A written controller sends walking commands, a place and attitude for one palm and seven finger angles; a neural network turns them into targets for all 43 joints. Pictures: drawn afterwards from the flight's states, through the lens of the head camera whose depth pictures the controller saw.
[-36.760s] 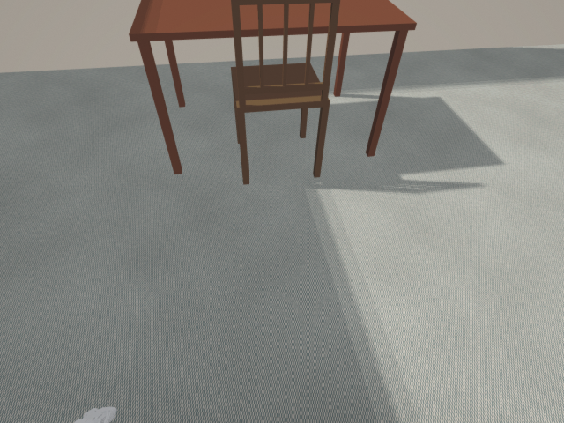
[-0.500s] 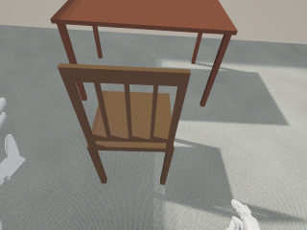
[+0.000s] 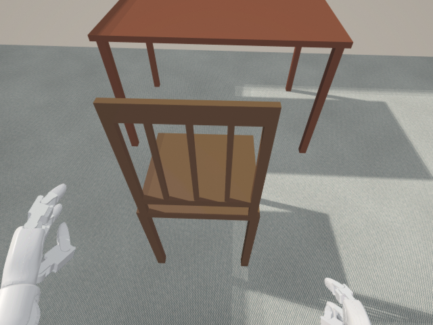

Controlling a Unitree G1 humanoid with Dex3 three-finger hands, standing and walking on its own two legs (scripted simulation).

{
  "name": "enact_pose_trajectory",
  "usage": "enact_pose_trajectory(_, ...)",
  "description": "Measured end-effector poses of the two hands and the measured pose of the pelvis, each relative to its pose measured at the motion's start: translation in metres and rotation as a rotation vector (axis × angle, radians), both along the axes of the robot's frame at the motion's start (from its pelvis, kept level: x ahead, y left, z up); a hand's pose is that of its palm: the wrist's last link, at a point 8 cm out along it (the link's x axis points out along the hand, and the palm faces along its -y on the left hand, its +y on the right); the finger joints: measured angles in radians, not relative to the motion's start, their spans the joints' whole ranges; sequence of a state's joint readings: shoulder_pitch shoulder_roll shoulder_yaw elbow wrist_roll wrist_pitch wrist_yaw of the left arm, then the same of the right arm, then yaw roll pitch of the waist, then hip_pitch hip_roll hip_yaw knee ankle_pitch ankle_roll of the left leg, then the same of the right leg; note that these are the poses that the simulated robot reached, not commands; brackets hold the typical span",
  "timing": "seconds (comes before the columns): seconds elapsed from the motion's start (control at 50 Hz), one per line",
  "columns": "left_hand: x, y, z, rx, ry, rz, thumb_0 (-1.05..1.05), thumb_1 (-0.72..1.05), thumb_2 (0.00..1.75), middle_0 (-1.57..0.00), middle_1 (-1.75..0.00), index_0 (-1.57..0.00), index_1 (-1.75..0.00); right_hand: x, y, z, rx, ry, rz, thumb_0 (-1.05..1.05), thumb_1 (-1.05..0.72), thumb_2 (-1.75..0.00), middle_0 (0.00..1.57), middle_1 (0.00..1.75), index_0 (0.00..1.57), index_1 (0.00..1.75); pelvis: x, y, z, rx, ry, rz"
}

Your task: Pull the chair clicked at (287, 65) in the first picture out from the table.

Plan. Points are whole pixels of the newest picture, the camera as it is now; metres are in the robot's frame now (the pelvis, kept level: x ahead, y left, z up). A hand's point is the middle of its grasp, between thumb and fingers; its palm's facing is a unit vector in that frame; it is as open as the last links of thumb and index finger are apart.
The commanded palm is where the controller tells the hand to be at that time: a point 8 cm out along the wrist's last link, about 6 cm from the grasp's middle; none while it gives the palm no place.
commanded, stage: let the arm hang, fingers relaxed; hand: left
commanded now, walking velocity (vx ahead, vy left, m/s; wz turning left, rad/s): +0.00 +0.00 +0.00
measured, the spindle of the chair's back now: (193, 166) +0.52 +0.10 -0.07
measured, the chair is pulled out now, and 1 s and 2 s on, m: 0.62 0.62 0.62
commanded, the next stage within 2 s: look to check the result in 1.02 s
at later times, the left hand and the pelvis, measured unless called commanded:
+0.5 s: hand out of the picture -0.05 +0.18 -0.17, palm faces +0.01 -0.97 -0.26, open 7.2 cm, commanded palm none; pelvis -0.03 -0.02 +0.00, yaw +1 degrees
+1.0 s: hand out of the picture -0.02 +0.14 -0.17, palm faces +0.05 -0.98 -0.18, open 7.3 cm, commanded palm none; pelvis -0.02 -0.02 +0.00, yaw +1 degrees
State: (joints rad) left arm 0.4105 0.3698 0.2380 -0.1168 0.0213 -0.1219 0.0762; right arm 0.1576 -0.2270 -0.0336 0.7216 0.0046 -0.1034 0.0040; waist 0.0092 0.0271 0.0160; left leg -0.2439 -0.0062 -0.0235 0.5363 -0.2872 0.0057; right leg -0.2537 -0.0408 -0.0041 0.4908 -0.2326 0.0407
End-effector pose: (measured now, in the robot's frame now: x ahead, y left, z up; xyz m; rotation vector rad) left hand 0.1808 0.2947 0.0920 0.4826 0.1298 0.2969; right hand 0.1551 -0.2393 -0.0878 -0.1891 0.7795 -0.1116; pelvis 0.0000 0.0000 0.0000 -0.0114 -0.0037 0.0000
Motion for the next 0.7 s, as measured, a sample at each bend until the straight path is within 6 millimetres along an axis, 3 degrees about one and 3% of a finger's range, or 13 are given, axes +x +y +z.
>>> enact_pose_trajectory(0.04,-0.008,-0.006,-0.066,-0.113,0.254,0.043,0.01,0.9,0.9,-0.2,-0.3,-0.2,-0.3,-0.011,0.0,-0.014,0.013,0.054,-0.001,0.01,-0.91,-0.9,0.2,0.3,0.2,0.3,-0.004,0.002,-0.003,0.005,0.005,0.002)
enact_pose_trajectory(0.1,-0.045,-0.036,-0.152,-0.255,0.611,0.061,0.01,0.9,0.9,-0.2,-0.3,-0.2,-0.3,-0.038,0.001,-0.027,0.024,0.143,-0.017,0.01,-0.91,-0.9,0.2,0.3,0.2,0.3,-0.009,0.001,-0.006,0.013,-0.005,-0.001)
enact_pose_trajectory(0.14,-0.078,-0.063,-0.193,-0.34,0.797,0.049,0.01,0.91,0.9,-0.2,-0.3,-0.2,-0.3,-0.062,0.002,-0.032,0.021,0.215,-0.03,0.01,-0.91,-0.9,0.2,0.3,0.2,0.3,-0.011,-0.002,-0.006,0.017,-0.015,-0.002)
enact_pose_trajectory(0.18,-0.113,-0.089,-0.221,-0.42,0.942,0.038,0.02,0.91,0.9,-0.2,-0.3,-0.2,-0.3,-0.089,0.002,-0.034,0.01,0.296,-0.044,0.01,-0.91,-0.9,0.2,0.3,0.2,0.3,-0.014,-0.005,-0.006,0.015,-0.024,-0.002)
enact_pose_trajectory(0.3,-0.17,-0.075,-0.237,-0.443,1.053,0.163,-0.03,1.01,0.9,-0.21,-0.3,-0.21,-0.3,-0.163,-0.005,-0.038,-0.02,0.53,-0.082,0.01,-0.92,-0.9,0.2,0.3,0.2,0.3,-0.023,-0.013,-0.002,-0.004,-0.03,0.016)
enact_pose_trajectory(0.42,-0.217,-0.063,-0.229,-0.398,1.188,0.241,-0.01,0.96,0.9,-0.21,-0.3,-0.2,-0.3,-0.206,-0.005,-0.048,0.015,0.629,-0.121,0.01,-0.91,-0.9,0.2,0.3,0.2,0.3,-0.026,-0.013,0.0,-0.002,-0.029,0.016)
enact_pose_trajectory(0.56,-0.239,-0.068,-0.224,-0.388,1.241,0.284,0.01,0.92,0.9,-0.2,-0.3,-0.2,-0.3,-0.221,0.005,-0.057,0.07,0.663,-0.122,0.01,-0.91,-0.9,0.2,0.3,0.2,0.3,-0.027,-0.018,-0.001,0.006,-0.023,0.013)
enact_pose_trajectory(0.7,-0.226,-0.092,-0.232,-0.438,1.219,0.248,0.01,0.91,0.9,-0.2,-0.3,-0.2,-0.3,-0.215,0.013,-0.059,0.093,0.647,-0.122,0.01,-0.91,-0.9,0.2,0.3,0.2,0.3,-0.025,-0.021,-0.001,0.009,-0.021,0.011)
